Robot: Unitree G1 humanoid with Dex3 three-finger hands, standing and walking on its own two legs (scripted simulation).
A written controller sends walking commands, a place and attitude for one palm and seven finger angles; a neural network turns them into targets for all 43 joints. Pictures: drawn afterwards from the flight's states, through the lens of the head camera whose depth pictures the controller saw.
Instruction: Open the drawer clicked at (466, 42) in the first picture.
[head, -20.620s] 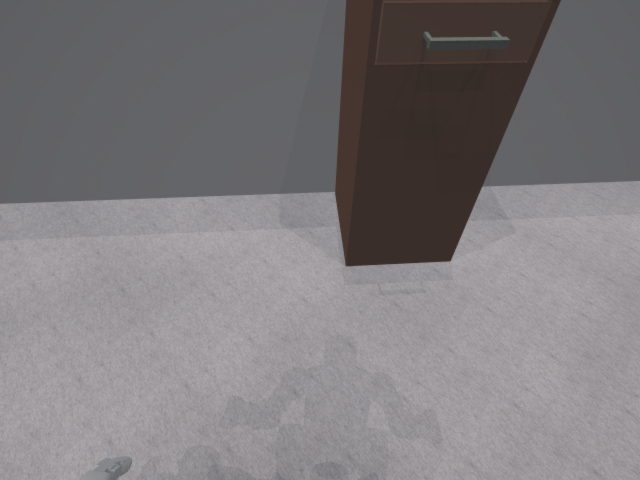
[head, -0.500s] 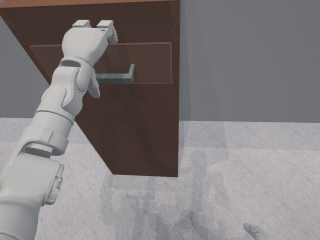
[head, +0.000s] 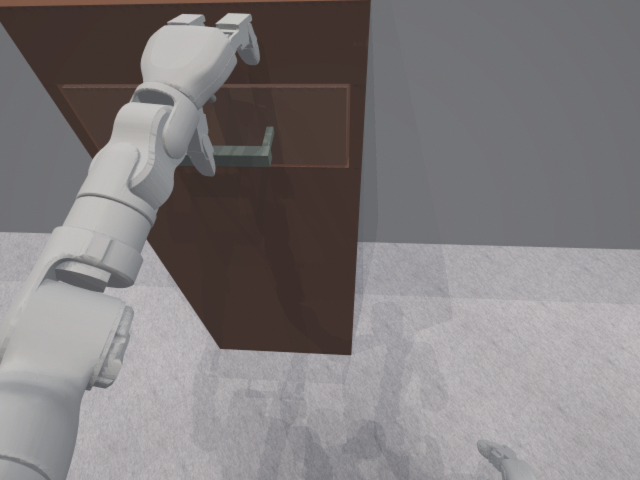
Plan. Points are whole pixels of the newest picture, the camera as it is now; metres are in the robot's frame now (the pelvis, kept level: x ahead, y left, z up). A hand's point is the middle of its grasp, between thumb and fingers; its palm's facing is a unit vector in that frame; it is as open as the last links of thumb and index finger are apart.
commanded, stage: move the hooked fingers above the handle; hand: left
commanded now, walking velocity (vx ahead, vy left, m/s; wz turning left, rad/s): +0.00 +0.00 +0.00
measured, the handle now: (207, 145) +0.53 +0.18 +0.12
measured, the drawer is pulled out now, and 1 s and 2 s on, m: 0.00 0.00 0.00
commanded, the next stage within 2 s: lift the fingers back up to retry in 0.46 s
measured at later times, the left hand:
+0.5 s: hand (197, 146) +0.45 +0.16 +0.18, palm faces +0.08 -0.02 -1.00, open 14.0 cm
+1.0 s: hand (177, 156) +0.47 +0.20 +0.15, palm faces -0.14 +0.02 -0.99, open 13.8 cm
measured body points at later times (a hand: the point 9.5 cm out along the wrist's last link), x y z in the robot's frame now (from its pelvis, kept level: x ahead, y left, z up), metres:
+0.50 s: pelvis -0.01 -0.01 +0.00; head +0.04 -0.02 +0.45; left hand +0.44 +0.16 +0.24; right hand +0.10 -0.28 -0.13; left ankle -0.06 +0.08 -0.74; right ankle +0.03 -0.12 -0.74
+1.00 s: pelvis -0.02 -0.02 +0.00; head +0.04 -0.04 +0.44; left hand +0.47 +0.19 +0.20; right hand +0.07 -0.29 -0.13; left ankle -0.06 +0.08 -0.74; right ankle +0.03 -0.12 -0.74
